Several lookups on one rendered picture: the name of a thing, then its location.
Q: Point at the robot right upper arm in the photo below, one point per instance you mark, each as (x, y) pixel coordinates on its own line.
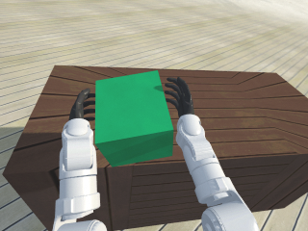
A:
(230, 216)

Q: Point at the robot left hand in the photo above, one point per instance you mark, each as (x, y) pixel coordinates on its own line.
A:
(77, 110)

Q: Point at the robot right hand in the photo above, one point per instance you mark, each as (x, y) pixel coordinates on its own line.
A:
(184, 101)

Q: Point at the robot left upper arm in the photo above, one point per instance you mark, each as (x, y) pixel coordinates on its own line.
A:
(87, 225)

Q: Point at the pedestal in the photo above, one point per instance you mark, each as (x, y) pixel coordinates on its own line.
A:
(256, 123)

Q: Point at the carton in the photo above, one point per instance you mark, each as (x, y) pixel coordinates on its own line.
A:
(132, 121)

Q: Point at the right robot forearm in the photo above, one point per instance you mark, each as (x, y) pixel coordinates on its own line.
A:
(212, 187)

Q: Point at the left robot forearm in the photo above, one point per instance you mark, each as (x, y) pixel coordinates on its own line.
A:
(78, 195)

